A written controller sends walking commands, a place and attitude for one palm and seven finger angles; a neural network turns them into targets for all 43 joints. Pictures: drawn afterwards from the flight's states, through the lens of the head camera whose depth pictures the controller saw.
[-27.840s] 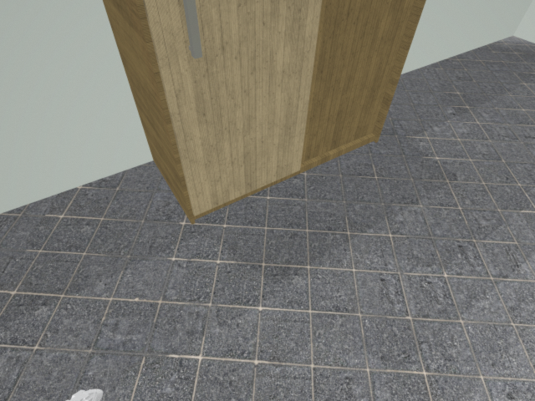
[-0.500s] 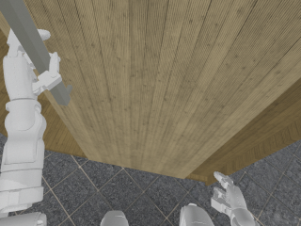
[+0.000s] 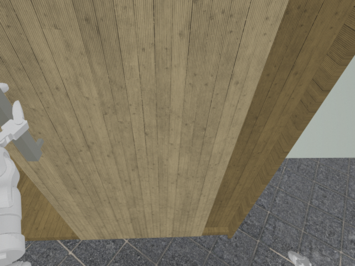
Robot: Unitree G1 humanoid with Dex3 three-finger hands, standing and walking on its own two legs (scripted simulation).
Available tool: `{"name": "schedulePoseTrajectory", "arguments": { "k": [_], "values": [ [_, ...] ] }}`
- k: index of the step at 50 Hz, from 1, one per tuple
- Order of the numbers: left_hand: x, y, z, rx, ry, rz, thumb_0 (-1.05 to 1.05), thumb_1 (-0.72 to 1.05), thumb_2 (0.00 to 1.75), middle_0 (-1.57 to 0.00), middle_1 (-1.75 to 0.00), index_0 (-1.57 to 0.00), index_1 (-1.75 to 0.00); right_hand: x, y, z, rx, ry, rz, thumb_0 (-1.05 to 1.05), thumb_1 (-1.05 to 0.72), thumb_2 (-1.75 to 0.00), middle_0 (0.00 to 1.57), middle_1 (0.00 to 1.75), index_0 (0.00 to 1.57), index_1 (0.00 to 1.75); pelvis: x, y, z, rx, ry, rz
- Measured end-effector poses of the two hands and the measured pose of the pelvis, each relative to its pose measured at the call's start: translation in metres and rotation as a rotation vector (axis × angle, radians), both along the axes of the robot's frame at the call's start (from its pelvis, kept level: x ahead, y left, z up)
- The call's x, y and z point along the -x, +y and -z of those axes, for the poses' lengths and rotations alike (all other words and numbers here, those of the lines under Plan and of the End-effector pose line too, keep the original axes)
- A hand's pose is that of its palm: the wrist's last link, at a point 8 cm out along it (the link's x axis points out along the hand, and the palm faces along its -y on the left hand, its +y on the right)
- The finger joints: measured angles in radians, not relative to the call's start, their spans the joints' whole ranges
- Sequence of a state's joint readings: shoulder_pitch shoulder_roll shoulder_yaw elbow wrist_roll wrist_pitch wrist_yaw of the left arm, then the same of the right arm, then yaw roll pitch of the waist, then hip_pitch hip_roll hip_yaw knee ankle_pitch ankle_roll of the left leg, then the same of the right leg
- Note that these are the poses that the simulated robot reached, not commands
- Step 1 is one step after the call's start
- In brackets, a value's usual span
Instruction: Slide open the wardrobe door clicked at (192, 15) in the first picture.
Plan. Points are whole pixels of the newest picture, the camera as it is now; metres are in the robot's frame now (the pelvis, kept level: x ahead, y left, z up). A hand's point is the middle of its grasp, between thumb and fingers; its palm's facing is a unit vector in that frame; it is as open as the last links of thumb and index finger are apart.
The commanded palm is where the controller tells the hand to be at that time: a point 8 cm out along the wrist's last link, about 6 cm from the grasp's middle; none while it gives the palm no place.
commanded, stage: stop walking and hold the door there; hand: left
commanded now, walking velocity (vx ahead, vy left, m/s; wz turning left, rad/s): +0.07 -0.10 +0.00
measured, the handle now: (10, 107) +0.37 +0.37 +0.18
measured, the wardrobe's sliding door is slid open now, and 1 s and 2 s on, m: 0.44 0.44 0.44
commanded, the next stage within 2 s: none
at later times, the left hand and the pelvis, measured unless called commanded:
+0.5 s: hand (17, 121) +0.34 +0.34 +0.17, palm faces +0.60 -0.77 -0.22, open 6.5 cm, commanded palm +0.29 +0.35 +0.15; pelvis -0.04 -0.01 +0.00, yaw -3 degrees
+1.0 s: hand (16, 123) +0.34 +0.35 +0.17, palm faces +0.49 -0.83 -0.25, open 5.9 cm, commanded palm +0.30 +0.36 +0.15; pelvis -0.03 +0.04 -0.01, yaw -1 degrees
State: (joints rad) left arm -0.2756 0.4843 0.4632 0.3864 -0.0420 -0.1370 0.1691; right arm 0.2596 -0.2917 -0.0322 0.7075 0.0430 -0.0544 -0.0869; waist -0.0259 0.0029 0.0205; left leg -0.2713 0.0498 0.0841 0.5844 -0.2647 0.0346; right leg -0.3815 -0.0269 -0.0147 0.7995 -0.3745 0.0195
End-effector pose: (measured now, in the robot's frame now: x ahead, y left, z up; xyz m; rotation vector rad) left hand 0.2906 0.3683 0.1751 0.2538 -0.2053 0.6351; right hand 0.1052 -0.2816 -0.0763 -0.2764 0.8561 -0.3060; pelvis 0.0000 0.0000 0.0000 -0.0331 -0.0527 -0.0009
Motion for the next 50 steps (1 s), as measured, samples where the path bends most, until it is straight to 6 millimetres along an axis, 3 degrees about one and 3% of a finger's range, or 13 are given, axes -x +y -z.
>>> {"name": "schedulePoseTrajectory", "arguments": {
  "k": [5,10,23,29,37,42,50],
  "values": [
    [0.001,-0.001,-0.002,0.022,0.023,-0.001,-0.14,0.65,0.77,-0.46,-1.4,-0.21,-1.31,0.031,0.022,0.005,-0.06,0.056,-0.016,0.01,-0.9,-0.9,0.2,0.3,0.2,0.3,0.006,-0.004,-0.009,0.013,0.025,0.021],
    [0.002,-0.001,-0.003,-0.012,0.054,-0.025,-0.17,0.64,0.76,-0.46,-1.4,-0.22,-1.31,0.044,0.027,0.02,-0.108,0.072,-0.031,0.01,-0.9,-0.9,0.21,0.3,0.21,0.3,0.02,-0.012,-0.003,-0.011,0.044,0.057],
    [0.003,-0.001,-0.007,0.022,0.1,-0.016,-0.16,0.65,0.74,-0.45,-1.4,-0.24,-1.34,0.063,-0.008,0.011,-0.026,0.034,0.041,0.01,-0.9,-0.9,0.21,0.3,0.21,0.3,0.039,-0.008,-0.003,-0.008,0.038,0.062],
    [0.003,0.0,-0.007,0.01,0.102,-0.016,-0.16,0.64,0.75,-0.45,-1.4,-0.24,-1.35,0.067,-0.011,0.012,-0.018,0.053,0.04,0.01,-0.9,-0.9,0.2,0.3,0.21,0.3,0.04,-0.009,-0.003,-0.012,0.043,0.057],
    [0.003,0.001,-0.007,-0.008,0.104,-0.014,-0.18,0.63,0.76,-0.46,-1.4,-0.25,-1.35,0.063,-0.002,0.022,-0.054,0.087,0.025,0.01,-0.9,-0.9,0.2,0.3,0.21,0.3,0.035,-0.008,-0.002,-0.007,0.044,0.051],
    [0.001,0.006,-0.005,-0.041,0.099,0.036,-0.2,0.6,0.78,-0.46,-1.4,-0.3,-1.37,0.053,0.007,0.028,-0.052,0.118,0.012,0.01,-0.9,-0.9,0.2,0.3,0.21,0.3,0.028,0.008,0.0,-0.017,0.036,0.032],
    [-0.004,0.013,0.0,-0.078,0.035,0.134,-0.2,0.6,0.81,-0.46,-1.4,-0.37,-1.39,0.015,0.051,0.027,-0.058,0.062,-0.036,0.01,-0.9,-0.9,0.2,0.3,0.2,0.3,0.03,0.044,0.007,-0.032,0.031,0.02]
  ]
}}
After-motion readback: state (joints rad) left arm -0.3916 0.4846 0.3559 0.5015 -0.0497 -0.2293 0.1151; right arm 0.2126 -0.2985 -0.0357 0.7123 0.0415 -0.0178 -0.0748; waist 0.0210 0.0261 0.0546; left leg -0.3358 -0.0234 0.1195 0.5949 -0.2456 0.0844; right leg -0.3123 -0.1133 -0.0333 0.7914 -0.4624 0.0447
